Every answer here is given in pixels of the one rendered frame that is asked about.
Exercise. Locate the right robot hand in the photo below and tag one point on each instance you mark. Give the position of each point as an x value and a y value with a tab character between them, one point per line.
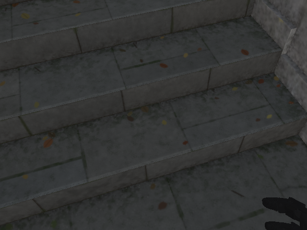
290	207

